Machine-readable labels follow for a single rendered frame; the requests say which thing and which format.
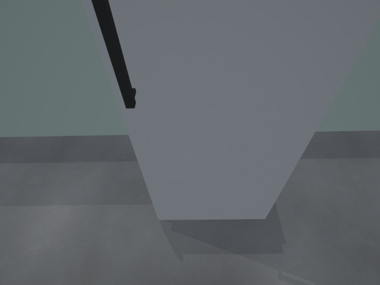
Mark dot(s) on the handle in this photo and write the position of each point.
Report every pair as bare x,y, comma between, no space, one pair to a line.
107,26

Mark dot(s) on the fridge door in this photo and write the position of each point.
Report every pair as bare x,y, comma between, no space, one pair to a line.
229,93

